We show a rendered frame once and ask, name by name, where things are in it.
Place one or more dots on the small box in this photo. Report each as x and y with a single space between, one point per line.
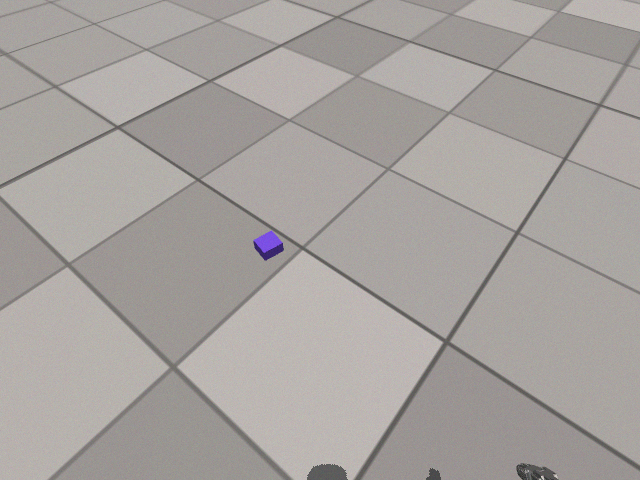
268 245

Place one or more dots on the right robot hand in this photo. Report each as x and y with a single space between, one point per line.
532 472

